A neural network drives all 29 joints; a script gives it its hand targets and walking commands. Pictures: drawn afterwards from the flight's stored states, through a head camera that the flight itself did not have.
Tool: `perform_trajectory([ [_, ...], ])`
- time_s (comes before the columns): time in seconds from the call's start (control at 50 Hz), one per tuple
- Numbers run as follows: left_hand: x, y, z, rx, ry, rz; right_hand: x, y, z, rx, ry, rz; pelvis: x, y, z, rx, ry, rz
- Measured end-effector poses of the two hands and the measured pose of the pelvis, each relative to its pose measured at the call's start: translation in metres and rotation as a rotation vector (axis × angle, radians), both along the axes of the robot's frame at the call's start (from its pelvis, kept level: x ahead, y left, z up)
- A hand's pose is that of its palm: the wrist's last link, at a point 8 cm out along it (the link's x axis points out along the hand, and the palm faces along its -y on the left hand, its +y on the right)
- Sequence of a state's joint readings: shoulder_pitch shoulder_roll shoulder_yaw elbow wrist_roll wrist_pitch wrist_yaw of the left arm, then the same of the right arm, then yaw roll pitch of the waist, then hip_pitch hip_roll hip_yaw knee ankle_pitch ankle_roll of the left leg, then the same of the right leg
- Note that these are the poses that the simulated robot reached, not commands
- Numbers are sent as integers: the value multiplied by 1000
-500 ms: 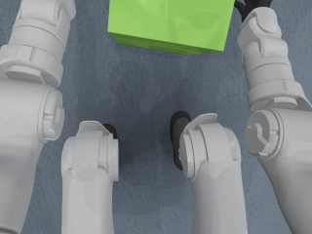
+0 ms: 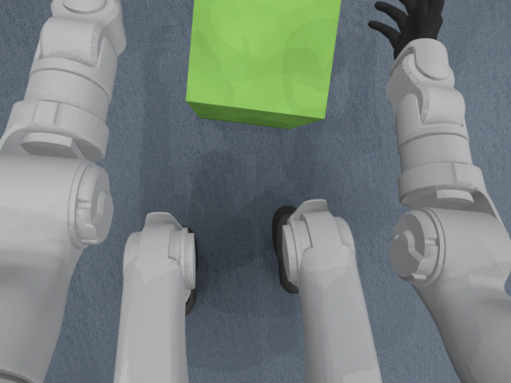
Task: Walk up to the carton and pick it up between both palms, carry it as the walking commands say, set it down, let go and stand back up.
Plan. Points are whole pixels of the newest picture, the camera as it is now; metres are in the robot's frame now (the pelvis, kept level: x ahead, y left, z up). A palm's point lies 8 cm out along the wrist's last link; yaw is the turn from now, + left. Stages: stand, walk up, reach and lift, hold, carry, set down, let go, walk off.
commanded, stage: set down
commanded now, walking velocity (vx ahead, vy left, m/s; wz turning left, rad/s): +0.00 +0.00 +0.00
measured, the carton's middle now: (256, 58) +0.56 -0.06 -0.31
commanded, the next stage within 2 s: let go in 0.88 s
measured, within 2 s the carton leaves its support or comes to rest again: neither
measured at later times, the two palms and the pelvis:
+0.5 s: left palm out of the picture +0.59 +0.14 +0.03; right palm out of the picture +0.52 -0.23 +0.03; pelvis +0.02 +0.00 +0.13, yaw +1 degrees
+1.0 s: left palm out of the picture +0.58 +0.14 +0.13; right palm out of the picture +0.51 -0.23 +0.13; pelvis +0.04 -0.01 +0.24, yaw +1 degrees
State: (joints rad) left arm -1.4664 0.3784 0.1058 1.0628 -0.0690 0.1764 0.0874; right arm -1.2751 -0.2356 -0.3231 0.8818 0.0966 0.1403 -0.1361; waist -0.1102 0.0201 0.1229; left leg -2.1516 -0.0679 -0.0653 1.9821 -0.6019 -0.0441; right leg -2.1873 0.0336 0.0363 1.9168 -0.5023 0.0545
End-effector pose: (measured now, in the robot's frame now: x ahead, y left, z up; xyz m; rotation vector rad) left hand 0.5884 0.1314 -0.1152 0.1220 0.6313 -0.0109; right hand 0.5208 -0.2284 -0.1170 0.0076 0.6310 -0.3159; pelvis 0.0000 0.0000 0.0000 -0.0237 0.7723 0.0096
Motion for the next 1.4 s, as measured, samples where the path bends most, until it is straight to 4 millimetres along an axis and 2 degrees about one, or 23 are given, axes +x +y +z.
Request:
perform_trajectory([
  [0.28,-1,6,77,2,-5,-5,-1,-1,78,1,-5,-4,5,-3,68,4,48,4],
  [0.76,2,9,226,-10,-5,-27,-4,-5,226,10,-23,7,31,-5,202,13,28,10],
  [0.86,1,7,245,-10,9,-36,-6,-4,244,6,-10,11,37,-5,224,13,16,12],
  [0.96,-3,5,246,5,27,-36,-7,-2,245,-9,15,30,42,-5,235,13,14,8],
  [1.04,-18,10,239,44,36,-6,-15,0,240,-31,42,76,46,-6,241,14,10,3],
  [1.14,-55,22,239,91,54,57,-35,-3,246,-60,87,162,56,-8,253,22,-23,0],
  [1.26,-108,32,268,112,70,77,-77,-13,277,-71,127,237,70,-13,274,29,-104,3],
  [1.4,-156,43,310,104,77,72,-131,-26,320,-71,149,261,82,-15,295,32,-250,0],
])
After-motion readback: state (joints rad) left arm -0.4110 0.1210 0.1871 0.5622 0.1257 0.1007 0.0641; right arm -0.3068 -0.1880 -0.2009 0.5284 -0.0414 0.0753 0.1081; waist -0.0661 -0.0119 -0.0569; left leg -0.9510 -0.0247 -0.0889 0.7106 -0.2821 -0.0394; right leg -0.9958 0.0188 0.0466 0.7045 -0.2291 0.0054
